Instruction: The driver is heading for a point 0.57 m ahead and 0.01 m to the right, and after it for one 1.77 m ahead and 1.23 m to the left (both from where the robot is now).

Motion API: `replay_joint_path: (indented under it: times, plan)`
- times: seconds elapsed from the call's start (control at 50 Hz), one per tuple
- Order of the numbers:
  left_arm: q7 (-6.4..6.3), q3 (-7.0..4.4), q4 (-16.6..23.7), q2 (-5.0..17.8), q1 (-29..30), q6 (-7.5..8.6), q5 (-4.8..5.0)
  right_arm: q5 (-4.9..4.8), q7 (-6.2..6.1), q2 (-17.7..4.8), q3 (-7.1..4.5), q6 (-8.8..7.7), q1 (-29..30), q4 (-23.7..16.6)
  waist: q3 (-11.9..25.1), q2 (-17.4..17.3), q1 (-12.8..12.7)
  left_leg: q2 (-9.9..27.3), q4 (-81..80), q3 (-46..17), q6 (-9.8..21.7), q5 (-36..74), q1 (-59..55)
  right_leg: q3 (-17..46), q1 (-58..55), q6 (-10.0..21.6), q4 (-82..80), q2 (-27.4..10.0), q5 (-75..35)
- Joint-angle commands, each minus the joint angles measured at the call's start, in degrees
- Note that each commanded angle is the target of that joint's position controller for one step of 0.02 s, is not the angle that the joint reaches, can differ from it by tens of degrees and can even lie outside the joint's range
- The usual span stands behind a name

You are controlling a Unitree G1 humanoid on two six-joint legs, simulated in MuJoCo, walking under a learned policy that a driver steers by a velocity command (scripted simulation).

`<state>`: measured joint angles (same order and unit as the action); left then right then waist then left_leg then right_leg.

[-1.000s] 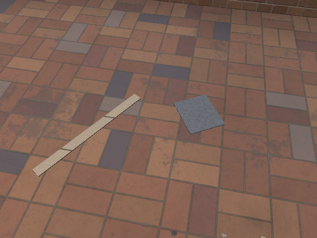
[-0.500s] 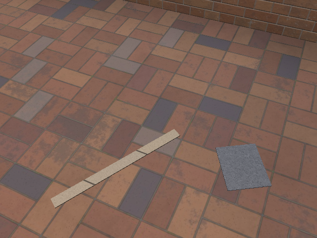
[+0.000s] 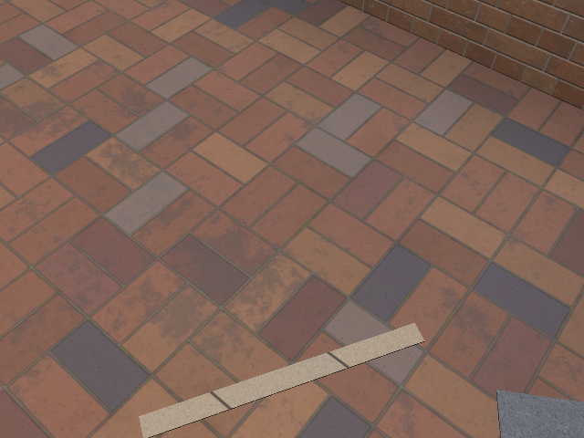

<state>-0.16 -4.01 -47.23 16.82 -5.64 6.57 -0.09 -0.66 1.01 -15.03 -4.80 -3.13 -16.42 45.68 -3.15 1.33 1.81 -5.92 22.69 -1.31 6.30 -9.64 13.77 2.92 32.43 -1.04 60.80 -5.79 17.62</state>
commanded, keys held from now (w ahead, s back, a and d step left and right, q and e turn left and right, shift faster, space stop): w+q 0.06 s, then w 0.52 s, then w+q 0.42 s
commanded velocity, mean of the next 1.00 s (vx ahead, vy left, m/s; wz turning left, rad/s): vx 0.50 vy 0.00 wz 0.31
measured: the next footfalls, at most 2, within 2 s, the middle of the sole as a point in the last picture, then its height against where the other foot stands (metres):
right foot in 0.30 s outside the picture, level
left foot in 0.82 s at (225, 370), level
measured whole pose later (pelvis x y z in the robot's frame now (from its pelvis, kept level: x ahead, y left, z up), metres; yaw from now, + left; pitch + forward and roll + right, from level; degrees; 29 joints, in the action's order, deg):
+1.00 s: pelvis +0.57 +0.06 +0.00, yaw +18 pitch +2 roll +0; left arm 0.4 -2.5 -45.6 17.6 -10.5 6.3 -0.4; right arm -0.3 1.4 -15.9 -3.6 -3.1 -15.7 41.6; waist -1.9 1.7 0.9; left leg -5.6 23.1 -2.5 5.3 -8.5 16.3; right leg 2.7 30.7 -0.6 61.9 -4.7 18.6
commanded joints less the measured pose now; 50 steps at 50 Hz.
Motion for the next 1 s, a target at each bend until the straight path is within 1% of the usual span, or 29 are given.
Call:
replay_joint_path:
  times: [0.02,0.1,0.18,0.24,0.26,0.28,0.3,0.32,0.34,0.36,0.38,0.4,0.42,0.48,0.54,0.6,0.66,0.72,0.76,0.78,0.8,0.82,0.84,0.86,0.88,0.9,0.92,0.96,1.0]
  plan:
    - [-0.36,-1.03,3.8,4.1,1.2,-0.48,-0.87,-0.22,-1.43,-10.2,-2.34,-1.32,1.6,-4.6,3.6,-2.4,-1.9,14.4,-11.0,-14.8,10.4,15.0,-2.1,0.0,3.3,-2.2,-9.7,-0.1,-8.4]
    - [0.63,0.09,5.8,2.0,8.2,-0.08,-0.21,-0.39,-2.03,-9.6,-2.15,-0.79,-1.4,-3.7,2.3,-5.5,1.4,11.0,-10.4,-10.7,6.5,8.6,0.5,-1.5,-2.0,-2.3,-26.6,3.3,-24.0]
    - [1.77,0.1,7.5,3.5,11.9,0.7,0.33,-0.49,-1.9,-8.5,-1.7,-0.7,-5.7,-1.3,1.4,-6.4,3.4,14.3,-7.1,-13.9,5.8,6.7,-6.2,-0.6,-1.5,-0.2,-31.8,3.6,-24.6]
    - [2.24,-0.36,7.8,5.4,10.4,1.38,0.33,-0.15,-2.26,-9.3,-1.89,-0.04,-6.5,-0.6,1.3,-8.0,2.1,17.3,-2.8,-16.9,5.0,13.8,-12.7,-1.2,-1.8,2.3,-33.6,4.2,-16.6]
    - [2.17,-0.8,7.0,6.2,7.1,1.59,0.27,-0.12,-2.3,-9.5,-1.89,0.19,-5.6,-0.8,2.6,-8.7,0.1,16.7,0.3,-16.5,4.2,21.2,-13.5,-2.5,-6.0,3.6,-35.0,5.3,-14.9]
    - [1.96,-1.75,5.1,8.0,0.6,1.8,-0.09,0.02,-2.2,-8.6,-1.46,0.31,-4.6,-1.2,6.8,-8.0,-3.2,13.8,7.7,-14.3,3.0,29.0,-12.8,-3.1,-15.2,5.6,-35.8,5.6,-16.5]
    - [1.72,-2.47,3.8,10.6,-8.9,1.88,-0.9,0.63,-2.08,-7.0,-0.53,0.28,-3.6,-2.6,15.2,-4.9,-7.4,10.7,21.5,-11.6,1.0,23.4,-5.3,4.1,-30.7,9.4,-32.8,-1.6,-18.7]
    - [1.75,-3.93,1.7,15.1,-16.8,1.19,-1.18,-0.45,-1.88,-2.9,0.62,-0.59,-12.0,-2.5,23.9,10.2,-6.0,1.7,43.4,-6.1,-4.1,-0.6,16.2,28.2,-53.0,19.1,-35.1,-14.0,-9.2]
    - [2.33,-2.88,0.3,10.8,-18.1,0.84,0.63,-1.08,-1.78,-5.1,0.67,-1.24,-11.7,-2.1,23.3,13.6,-6.9,1.1,50.5,-9.2,-4.4,-23.3,26.3,41.5,-55.1,20.0,-43.3,-16.9,3.4]
    - [2.18,-1.82,1.0,7.3,-14.2,0.55,1.3,-1.73,-1.62,-9.2,-0.34,-1.46,-5.4,-3.2,13.4,7.4,-7.4,4.5,53.7,-9.6,-3.9,-19.7,31.1,34.7,-47.7,17.0,-44.4,-15.1,9.4]
    - [1.95,-1.2,2.1,6.0,-9.9,0.0,0.63,-1.29,-1.61,-9.1,-0.18,-1.6,-0.6,-4.4,8.2,2.8,-6.3,7.5,52.0,-6.7,-3.6,-14.9,30.4,27.3,-39.3,15.0,-45.6,-12.7,6.5]
    - [1.97,-0.63,2.3,4.8,-7.2,-0.27,0.03,-0.3,-1.55,-8.4,-0.26,-1.7,1.9,-5.1,3.9,1.0,-4.8,9.4,47.9,-5.3,-3.7,-11.7,29.1,22.3,-31.7,14.6,-47.5,-10.4,1.1]
    - [1.9,-0.16,2.5,3.8,-6.0,-0.1,-0.54,0.13,-1.5,-7.8,-0.48,-1.54,1.4,-5.0,3.2,2.1,-3.1,11.4,44.5,-5.2,-3.7,-9.2,25.9,18.8,-27.6,13.9,-48.7,-8.7,-3.8]
    - [1.72,-0.3,1.4,4.8,-6.8,0.3,-0.08,0.14,-1.44,-4.8,0.17,-0.93,0.0,-4.7,3.3,3.9,-1.7,12.8,38.2,-3.2,-4.9,-6.7,23.0,12.2,-23.6,14.6,-51.7,-6.8,-13.1]
    - [1.04,-0.93,0.4,7.2,-8.5,0.04,0.38,0.6,-1.42,-3.7,0.88,-1.11,5.4,-6.4,2.6,2.4,-2.8,13.3,27.6,-1.9,-6.3,1.6,24.6,7.3,-24.0,14.6,-53.3,-6.1,-19.3]
    - [0.65,-1.02,-0.5,8.0,-10.6,-0.54,0.87,0.22,-0.78,-2.6,1.52,-1.55,10.6,-7.4,2.0,2.4,-4.6,11.7,16.3,0.1,-6.5,11.3,21.4,1.9,-24.3,12.6,-53.6,-4.0,-20.6]
    - [0.57,-1.09,-2.1,8.6,-14.0,-0.94,0.96,-0.51,0.11,-2.8,1.76,-1.63,15.1,-8.7,1.0,2.4,-6.7,10.6,11.5,1.0,-5.8,14.9,20.8,0.0,-28.1,11.9,-53.4,-5.8,-19.3]
    - [0.44,-1.3,-3.4,8.9,-15.3,-1.86,0.98,-0.82,1.07,-3.7,1.64,-1.45,18.2,-10.6,-0.3,2.4,-6.7,9.7,9.1,0.5,-3.6,9.8,23.1,-1.3,-34.9,10.7,-51.1,-8.7,-22.5]
    - [0.09,-1.68,-3.3,9.9,-14.2,-2.56,1.05,-0.55,1.6,-5.0,1.09,-1.38,16.8,-11.1,1.0,3.1,-4.9,7.9,8.3,2.1,-1.7,4.6,20.0,-3.3,-37.9,9.3,-46.2,-9.4,-34.5]
    - [-0.22,-1.87,-3.0,10.6,-13.3,-2.96,1.1,-0.28,1.64,-6.4,0.33,-1.29,13.1,-10.4,3.8,3.7,-2.5,5.9,7.7,4.0,-0.6,3.2,14.1,-5.0,-38.2,8.3,-40.8,-8.9,-44.9]
    - [-0.63,-1.69,-2.5,10.2,-12.6,-3.48,0.96,-0.23,1.47,-8.6,-1.08,-1.15,5.2,-8.2,8.3,2.7,1.6,3.7,5.9,5.4,1.0,4.8,3.2,-7.7,-35.9,6.7,-30.7,-6.8,-51.5]
    - [-1.21,-1.0,-1.0,9.1,-12.6,-3.43,-0.03,-0.24,0.85,-12.4,-2.74,-0.8,-4.3,-6.1,14.3,-0.8,5.3,8.5,7.2,-2.8,3.9,7.0,-13.4,-9.6,-24.6,4.5,-15.6,-4.8,-42.4]
    - [-0.57,1.34,1.8,2.6,-17.2,-1.97,-1.32,-0.17,0.51,-18.8,-4.06,-0.61,-8.0,-5.7,20.3,-14.8,2.4,22.1,3.4,-32.1,14.0,-1.5,-34.0,-9.2,0.9,0.5,6.7,6.1,-5.8]
    - [0.27,1.07,1.2,5.1,-15.5,0.07,-0.45,-0.69,0.6,-14.5,-2.75,-0.67,-9.5,-6.0,24.9,-13.4,4.1,25.4,-3.8,-45.0,16.2,-6.8,-38.3,1.0,9.8,0.9,14.2,7.8,14.8]
    - [0.99,0.23,3.0,8.2,-10.6,1.28,1.59,-0.3,0.52,-11.9,-1.89,-0.86,-7.0,-6.1,17.0,-10.5,4.4,23.3,-4.5,-36.6,13.2,-5.7,-33.0,2.6,14.7,1.9,15.8,4.6,11.0]
    - [1.0,0.45,3.8,7.9,-7.5,1.89,1.65,-0.16,0.43,-10.8,-1.57,-0.95,-3.5,-6.7,11.7,-5.8,3.0,20.6,-5.0,-29.1,11.4,-1.0,-24.6,1.7,13.7,2.3,12.4,2.2,6.1]
    - [0.67,0.22,4.0,7.6,-6.4,1.96,0.44,0.12,0.42,-9.8,-1.22,-0.87,-0.1,-7.5,8.3,-2.4,1.0,18.7,-6.2,-24.6,10.3,4.0,-16.6,1.3,11.0,1.9,7.5,0.6,3.0]
    - [0.4,-0.29,4.4,7.5,-7.2,0.68,-0.57,0.73,0.27,-8.2,-0.63,-0.82,3.3,-8.8,6.3,-4.4,-2.4,16.1,-9.1,-20.6,10.0,10.7,-7.2,1.5,4.5,0.7,2.3,-0.8,0.2]
    - [0.21,-0.13,4.9,6.0,-7.5,-0.47,-0.85,0.25,-0.27,-9.0,-0.95,-1.05,3.1,-8.8,5.8,-5.0,-3.3,15.1,-10.4,-17.8,10.8,13.7,-2.7,0.6,2.9,-1.1,-1.7,-0.5,-1.9]
Keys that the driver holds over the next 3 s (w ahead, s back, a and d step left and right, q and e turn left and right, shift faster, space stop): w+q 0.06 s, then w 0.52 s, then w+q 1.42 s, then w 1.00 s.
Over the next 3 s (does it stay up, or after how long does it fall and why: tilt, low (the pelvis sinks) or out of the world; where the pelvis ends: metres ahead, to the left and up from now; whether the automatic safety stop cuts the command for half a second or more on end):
stays up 1.32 0.81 0.00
